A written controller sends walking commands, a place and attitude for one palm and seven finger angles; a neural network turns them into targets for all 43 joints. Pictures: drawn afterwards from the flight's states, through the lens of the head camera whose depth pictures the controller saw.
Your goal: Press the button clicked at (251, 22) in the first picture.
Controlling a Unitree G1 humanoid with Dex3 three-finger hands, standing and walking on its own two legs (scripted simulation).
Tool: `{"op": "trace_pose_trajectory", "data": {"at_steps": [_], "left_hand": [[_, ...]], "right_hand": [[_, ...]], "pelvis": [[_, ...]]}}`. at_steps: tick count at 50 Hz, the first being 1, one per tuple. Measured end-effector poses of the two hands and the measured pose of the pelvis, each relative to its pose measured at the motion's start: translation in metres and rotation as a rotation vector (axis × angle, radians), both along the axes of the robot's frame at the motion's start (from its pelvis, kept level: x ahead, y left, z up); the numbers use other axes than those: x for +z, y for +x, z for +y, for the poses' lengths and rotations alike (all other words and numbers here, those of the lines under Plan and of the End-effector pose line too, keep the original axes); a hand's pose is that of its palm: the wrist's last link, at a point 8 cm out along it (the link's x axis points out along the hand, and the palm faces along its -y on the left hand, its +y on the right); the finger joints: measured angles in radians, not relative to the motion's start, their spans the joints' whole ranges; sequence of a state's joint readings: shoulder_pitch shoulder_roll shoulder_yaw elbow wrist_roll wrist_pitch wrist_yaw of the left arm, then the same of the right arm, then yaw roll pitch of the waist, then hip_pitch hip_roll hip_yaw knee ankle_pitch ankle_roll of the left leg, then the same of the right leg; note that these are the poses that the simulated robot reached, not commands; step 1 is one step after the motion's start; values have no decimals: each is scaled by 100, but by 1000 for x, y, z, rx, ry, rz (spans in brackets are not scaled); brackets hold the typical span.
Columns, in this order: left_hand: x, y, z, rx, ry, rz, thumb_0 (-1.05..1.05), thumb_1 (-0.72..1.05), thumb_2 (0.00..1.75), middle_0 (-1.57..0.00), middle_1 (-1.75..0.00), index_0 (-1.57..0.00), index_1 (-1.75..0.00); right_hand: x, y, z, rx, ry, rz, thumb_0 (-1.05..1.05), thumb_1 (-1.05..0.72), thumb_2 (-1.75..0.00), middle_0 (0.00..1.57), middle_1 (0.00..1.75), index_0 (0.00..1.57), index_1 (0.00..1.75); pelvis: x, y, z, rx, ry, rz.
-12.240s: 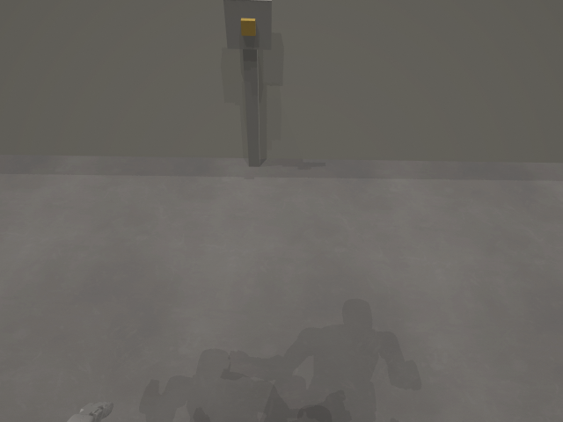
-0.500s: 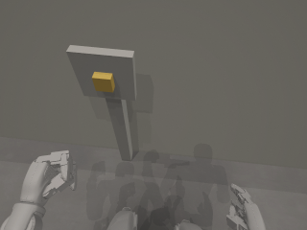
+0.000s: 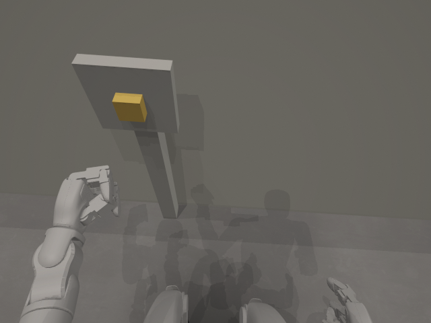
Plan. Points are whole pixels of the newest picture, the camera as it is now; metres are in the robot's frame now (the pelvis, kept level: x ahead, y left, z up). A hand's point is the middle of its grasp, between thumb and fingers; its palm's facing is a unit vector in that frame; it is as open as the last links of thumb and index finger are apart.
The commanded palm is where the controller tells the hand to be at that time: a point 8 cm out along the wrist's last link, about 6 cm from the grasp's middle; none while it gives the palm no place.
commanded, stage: aim a knuckle at the button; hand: left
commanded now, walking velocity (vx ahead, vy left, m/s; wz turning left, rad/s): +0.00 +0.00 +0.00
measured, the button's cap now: (130, 106) +0.52 +0.20 +0.06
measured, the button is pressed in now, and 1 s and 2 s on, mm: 0 0 0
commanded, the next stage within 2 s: press the button with the knuckle in 1.30 s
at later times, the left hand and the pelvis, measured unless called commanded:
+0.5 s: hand (133, 161) +0.41 +0.18 +0.03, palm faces -0.03 -1.00 -0.02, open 3.1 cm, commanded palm +0.39 +0.23 +0.03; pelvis +0.00 +0.01 -0.01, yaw -1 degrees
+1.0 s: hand (136, 157) +0.41 +0.17 +0.03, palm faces +0.00 -1.00 -0.03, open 3.1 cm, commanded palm +0.40 +0.22 +0.03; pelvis +0.00 +0.01 +0.00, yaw -1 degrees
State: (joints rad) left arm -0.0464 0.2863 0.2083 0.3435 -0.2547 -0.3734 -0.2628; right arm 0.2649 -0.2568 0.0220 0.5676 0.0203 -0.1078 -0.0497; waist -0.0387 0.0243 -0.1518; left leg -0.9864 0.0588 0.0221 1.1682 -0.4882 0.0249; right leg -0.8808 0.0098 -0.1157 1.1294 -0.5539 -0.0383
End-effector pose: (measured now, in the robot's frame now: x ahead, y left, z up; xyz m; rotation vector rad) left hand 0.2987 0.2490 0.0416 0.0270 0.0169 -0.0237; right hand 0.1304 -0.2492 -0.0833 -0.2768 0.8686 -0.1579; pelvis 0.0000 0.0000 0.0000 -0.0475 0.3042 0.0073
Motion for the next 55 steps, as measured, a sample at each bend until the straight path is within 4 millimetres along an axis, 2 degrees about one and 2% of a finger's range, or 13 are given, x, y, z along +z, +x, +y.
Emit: {"op": "trace_pose_trajectory", "data": {"at_steps": [8, 21, 33, 37, 43, 49, 55], "left_hand": [[-4, 33, -3, -8, -4, 0, 2, 90, 90, -130, -150, -130, -150], [-10, 75, -10, -3, -7, -4, 2, 90, 90, -130, -150, -130, -150], [-12, 118, -20, 7, -5, -17, 2, 90, 90, -130, -150, -130, -150], [-11, 119, -21, 5, 2, -11, 2, 90, 90, -129, -150, -130, -150], [-17, 105, -19, 15, -2, 18, 2, 90, 90, -129, -150, -130, -150], [-11, 95, -19, 23, 1, -31, 2, 90, 90, -130, -150, -130, -150], [-13, 101, -24, 7, 6, -13, 2, 90, 90, -130, -150, -130, -150]], "right_hand": [[-6, -13, -2, -28, -5, 58, 1, -90, -90, 21, 30, 20, 30], [-17, -32, 1, -53, 1, 157, 1, -90, -90, 21, 30, 20, 30], [-30, -60, 0, -99, 8, 267, 1, -90, -90, 21, 30, 20, 30], [-30, -69, 1, -120, 24, 297, 1, -90, -90, 21, 30, 20, 30], [-27, -73, 1, -130, 37, 319, 1, -90, -90, 21, 30, 20, 30], [-24, -65, -3, -110, 22, 302, 1, -90, -90, 21, 30, 20, 30], [-23, -52, -7, -89, 5, 267, 1, -90, -90, 21, 30, 20, 30]], "pelvis": [[-1, 0, 2, -7, 1, 14], [-5, 2, 8, -14, -1, 42], [-11, 2, 10, -26, -1, 79], [-10, 4, 10, -33, 2, 82], [-5, 6, 9, -35, 6, 71], [-4, 4, 7, -25, 3, 61], [-6, 0, 5, -15, 0, 58]]}}
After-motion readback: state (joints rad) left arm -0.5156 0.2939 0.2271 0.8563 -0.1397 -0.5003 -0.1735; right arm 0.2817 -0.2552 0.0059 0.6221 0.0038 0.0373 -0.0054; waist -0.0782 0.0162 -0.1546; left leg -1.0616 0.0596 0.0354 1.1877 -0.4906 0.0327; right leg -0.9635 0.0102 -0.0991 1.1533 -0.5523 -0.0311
